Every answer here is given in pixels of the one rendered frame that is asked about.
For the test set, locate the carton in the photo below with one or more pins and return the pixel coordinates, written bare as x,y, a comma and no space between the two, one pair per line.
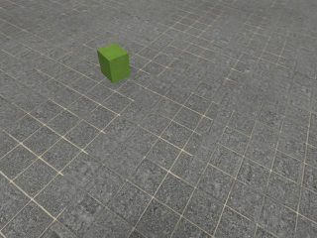
114,62

